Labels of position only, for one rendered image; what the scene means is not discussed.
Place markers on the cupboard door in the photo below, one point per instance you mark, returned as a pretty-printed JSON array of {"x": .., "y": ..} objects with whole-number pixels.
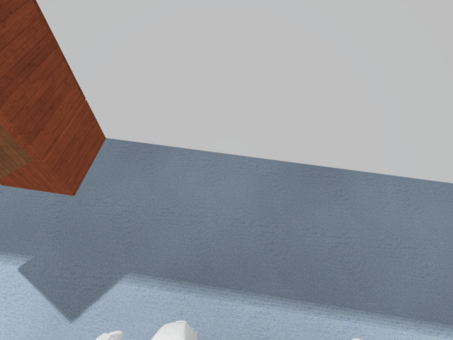
[{"x": 12, "y": 155}]

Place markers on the left robot thigh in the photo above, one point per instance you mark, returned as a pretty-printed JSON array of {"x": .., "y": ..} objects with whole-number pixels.
[{"x": 175, "y": 331}]

